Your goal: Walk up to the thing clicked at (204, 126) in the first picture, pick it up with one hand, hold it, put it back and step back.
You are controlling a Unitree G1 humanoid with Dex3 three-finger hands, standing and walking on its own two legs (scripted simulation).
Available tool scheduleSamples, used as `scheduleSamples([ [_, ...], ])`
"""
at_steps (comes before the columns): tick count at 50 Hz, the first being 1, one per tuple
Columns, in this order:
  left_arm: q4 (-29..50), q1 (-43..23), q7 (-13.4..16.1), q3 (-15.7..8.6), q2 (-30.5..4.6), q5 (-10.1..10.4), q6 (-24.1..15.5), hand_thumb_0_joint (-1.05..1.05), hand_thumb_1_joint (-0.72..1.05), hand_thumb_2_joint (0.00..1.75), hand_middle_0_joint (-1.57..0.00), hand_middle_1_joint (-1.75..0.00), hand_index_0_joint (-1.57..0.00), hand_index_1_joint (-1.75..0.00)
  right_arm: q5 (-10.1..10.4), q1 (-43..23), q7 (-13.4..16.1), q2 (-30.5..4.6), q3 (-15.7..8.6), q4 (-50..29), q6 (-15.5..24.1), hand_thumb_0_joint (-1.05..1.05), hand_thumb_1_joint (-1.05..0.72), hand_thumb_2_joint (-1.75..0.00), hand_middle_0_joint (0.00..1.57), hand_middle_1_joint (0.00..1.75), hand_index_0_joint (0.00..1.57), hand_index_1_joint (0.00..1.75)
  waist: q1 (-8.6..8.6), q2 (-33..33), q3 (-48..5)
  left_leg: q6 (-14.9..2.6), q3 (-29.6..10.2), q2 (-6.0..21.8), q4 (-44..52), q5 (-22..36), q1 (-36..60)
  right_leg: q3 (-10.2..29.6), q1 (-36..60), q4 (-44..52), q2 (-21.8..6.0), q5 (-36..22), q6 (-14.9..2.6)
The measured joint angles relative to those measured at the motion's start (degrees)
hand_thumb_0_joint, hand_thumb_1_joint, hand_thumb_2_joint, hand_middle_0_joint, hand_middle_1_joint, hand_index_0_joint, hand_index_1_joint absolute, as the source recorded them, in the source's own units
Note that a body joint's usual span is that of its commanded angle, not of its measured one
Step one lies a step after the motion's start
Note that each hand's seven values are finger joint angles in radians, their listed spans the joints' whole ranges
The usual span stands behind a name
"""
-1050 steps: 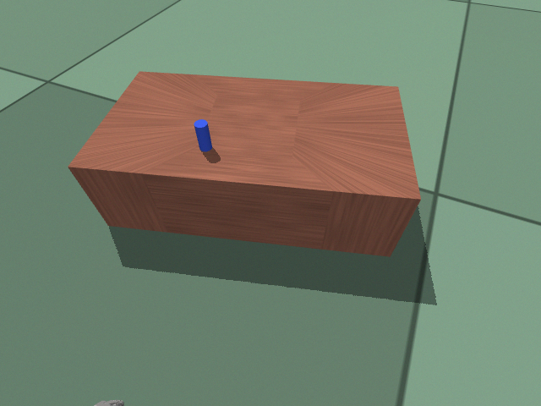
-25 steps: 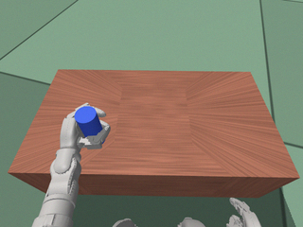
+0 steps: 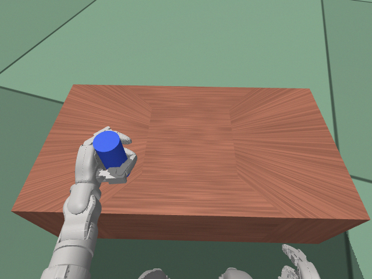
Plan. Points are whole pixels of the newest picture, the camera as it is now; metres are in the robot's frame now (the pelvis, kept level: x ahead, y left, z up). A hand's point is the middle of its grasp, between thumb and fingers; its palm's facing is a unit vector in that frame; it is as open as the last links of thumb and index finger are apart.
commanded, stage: hold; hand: left
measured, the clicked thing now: (114, 157) +0.34 +0.18 +0.07
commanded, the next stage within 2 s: crouch in 1.04 s
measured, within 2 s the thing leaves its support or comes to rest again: neither
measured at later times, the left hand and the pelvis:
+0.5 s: hand (121, 161) +0.33 +0.16 +0.06, palm faces +0.05 -1.00 +0.00, open 6.7 cm; pelvis +0.00 +0.00 +0.00, yaw +0 degrees
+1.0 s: hand (121, 160) +0.33 +0.16 +0.06, palm faces +0.06 -1.00 +0.00, open 6.7 cm; pelvis +0.00 +0.00 +0.00, yaw +0 degrees
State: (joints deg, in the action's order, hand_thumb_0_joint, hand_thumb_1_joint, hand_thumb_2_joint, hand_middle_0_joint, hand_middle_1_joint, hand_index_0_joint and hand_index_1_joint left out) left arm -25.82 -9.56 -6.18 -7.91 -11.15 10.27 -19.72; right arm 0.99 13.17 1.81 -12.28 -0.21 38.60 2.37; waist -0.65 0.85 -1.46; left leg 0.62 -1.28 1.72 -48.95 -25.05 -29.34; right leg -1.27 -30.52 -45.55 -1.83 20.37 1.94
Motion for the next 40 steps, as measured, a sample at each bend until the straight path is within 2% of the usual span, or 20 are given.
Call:
scheduleSamples([
  [40, -1.4, -0.57, 0.62, -0.08, 0.21, -0.34, -0.51, 0.0, 0.04, 1.06, -0.92, -1.06, -0.9, -1.07, -0.11, 0.14, -0.05, -0.13, -0.03, 0.05, -0.1, 0.01, -0.91, -0.9, 0.2, 0.3, 0.2, 0.3, -0.3, -0.05, -0.01, 0.19, -0.11, 0.07, 0.82, 0.53, 0.53, -0.1, 0.43, 0.55, 0.09, -0.35, -0.21],
])
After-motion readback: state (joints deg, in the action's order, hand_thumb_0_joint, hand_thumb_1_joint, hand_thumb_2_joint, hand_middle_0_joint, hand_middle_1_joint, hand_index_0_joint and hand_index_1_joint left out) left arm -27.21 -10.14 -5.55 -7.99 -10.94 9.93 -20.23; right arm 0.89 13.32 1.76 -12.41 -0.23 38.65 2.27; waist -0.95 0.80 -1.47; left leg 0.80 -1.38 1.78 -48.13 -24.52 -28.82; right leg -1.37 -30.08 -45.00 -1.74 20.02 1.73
